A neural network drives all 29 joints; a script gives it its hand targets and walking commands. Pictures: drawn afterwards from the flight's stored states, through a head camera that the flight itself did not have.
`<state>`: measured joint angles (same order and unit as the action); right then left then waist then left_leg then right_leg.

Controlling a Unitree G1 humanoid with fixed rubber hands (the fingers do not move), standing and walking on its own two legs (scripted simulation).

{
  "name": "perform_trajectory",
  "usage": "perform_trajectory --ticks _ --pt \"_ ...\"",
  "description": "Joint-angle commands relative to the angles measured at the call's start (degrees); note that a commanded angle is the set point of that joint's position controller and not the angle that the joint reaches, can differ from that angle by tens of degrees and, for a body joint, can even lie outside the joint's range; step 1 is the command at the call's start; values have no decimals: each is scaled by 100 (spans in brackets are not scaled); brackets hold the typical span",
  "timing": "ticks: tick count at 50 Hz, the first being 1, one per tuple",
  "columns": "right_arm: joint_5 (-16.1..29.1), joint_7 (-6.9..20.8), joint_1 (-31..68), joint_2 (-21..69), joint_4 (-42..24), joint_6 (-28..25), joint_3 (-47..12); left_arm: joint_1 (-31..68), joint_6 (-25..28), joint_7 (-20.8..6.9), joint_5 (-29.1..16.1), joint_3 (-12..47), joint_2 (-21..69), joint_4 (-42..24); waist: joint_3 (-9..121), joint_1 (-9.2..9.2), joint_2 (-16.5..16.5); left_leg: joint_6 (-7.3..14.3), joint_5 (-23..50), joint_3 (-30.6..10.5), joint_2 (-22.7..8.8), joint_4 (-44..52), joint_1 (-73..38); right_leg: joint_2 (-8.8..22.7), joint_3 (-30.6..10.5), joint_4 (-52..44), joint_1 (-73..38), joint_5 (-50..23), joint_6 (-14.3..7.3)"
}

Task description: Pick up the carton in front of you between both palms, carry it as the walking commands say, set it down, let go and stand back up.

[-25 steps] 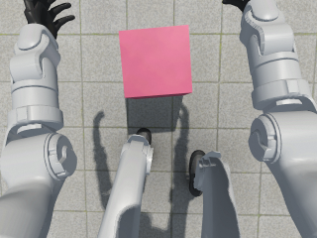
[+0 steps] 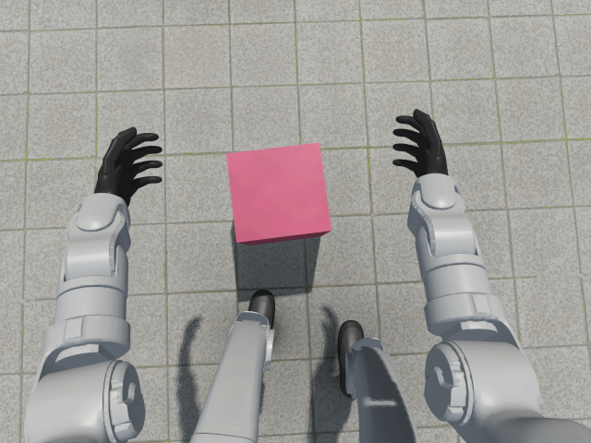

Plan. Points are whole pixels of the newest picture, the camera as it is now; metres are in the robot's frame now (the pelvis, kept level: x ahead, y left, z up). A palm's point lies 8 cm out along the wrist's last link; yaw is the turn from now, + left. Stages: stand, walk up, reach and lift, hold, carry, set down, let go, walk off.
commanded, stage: let go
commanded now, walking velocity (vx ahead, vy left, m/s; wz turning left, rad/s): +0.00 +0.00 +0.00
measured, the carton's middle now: (279, 200) +0.46 +0.11 -0.56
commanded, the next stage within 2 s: stand in 1.16 s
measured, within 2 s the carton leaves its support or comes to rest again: neither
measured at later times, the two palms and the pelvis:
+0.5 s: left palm (85, 352) +0.21 +0.24 +0.00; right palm (546, 313) +0.31 -0.19 -0.01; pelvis +0.05 -0.01 +0.08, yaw +4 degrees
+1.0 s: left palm (112, 341) +0.23 +0.21 +0.02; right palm out of the picture +0.26 -0.26 +0.03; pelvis +0.09 -0.04 +0.09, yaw +4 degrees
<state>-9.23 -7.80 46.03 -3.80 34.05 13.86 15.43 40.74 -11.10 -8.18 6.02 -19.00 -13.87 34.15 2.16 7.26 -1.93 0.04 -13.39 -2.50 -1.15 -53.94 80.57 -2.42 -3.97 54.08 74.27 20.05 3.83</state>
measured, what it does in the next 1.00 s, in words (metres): rises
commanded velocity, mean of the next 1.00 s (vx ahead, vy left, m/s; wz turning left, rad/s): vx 0.00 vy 0.00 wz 0.00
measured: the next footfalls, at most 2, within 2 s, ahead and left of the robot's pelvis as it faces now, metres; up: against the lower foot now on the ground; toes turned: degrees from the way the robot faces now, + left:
none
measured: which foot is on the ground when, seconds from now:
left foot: down 0.00-1.00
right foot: down 0.00-1.00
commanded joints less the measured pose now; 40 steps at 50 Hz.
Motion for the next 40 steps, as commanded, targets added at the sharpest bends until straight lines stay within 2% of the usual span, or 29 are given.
perform_trajectory --ticks 1,4,7,13,21,25,32,36,40 --pt "65 -10 144 -220 -1001 -349 -212 -292 292 -108 -131 262 -757 -789 4798 228 233 -148 2725 403 319 468 -5573 -476 719 -897 -1464 -861 39" --pt "83 88 -574 -236 -832 -536 -271 -942 465 -129 -259 458 -665 -774 4169 125 340 -175 2259 253 275 810 -5970 -399 695 -1172 -1481 -344 -19" --pt "70 206 -1332 -336 -654 -736 -272 -1642 620 -90 -379 665 -528 -806 3699 -5 425 -225 1936 119 234 1116 -6369 -353 687 -1378 -1727 -130 -80" --pt "227 397 -2605 -530 -651 -1101 -432 -2970 879 102 -576 1094 -344 -1173 2860 -142 585 -285 1667 50 213 1682 -6906 -291 649 -1830 -2828 -186 -218" --pt "489 623 -4065 -814 -861 -1433 -728 -4535 1120 330 -704 1476 -262 -1663 1631 -291 460 -256 1560 180 278 2264 -7262 -153 522 -2546 -4414 -453 -340" --pt "600 713 -4619 -915 -1012 -1498 -895 -4895 1137 373 -712 1537 -308 -1776 1067 -415 189 -216 1504 271 368 2520 -7597 -37 435 -2944 -4951 -717 -349" --pt "744 886 -5405 -1067 -1202 -1348 -1118 -5205 956 372 -653 1503 -401 -1546 175 -643 -313 -149 1575 379 530 2823 -8097 120 303 -3451 -5503 -1515 -233" --pt "848 989 -5625 -1120 -1399 -1213 -1249 -5315 843 394 -580 1434 -470 -1458 12 -641 -234 -136 1705 417 604 2877 -8203 145 224 -3505 -5843 -2098 -168" --pt "924 1065 -5694 -1176 -1500 -1080 -1298 -5385 736 428 -518 1392 -485 -1438 -124 -618 -57 -129 1751 445 639 2906 -8224 145 199 -3505 -6037 -2382 -138"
